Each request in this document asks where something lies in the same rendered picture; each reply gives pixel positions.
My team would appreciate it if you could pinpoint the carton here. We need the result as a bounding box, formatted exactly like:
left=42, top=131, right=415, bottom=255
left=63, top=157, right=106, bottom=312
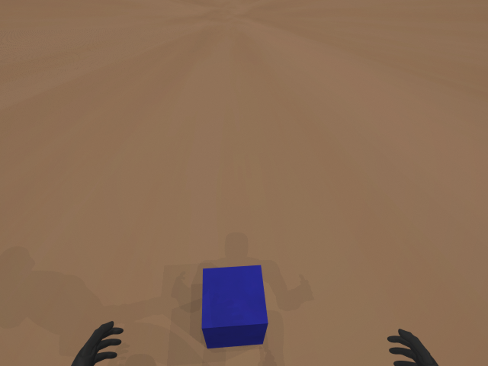
left=202, top=265, right=268, bottom=348

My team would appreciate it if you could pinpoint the right robot hand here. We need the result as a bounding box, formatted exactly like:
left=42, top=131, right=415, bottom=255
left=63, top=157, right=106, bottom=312
left=387, top=329, right=438, bottom=366

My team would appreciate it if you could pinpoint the left robot hand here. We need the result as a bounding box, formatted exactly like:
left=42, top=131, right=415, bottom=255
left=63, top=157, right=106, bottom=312
left=71, top=321, right=124, bottom=366

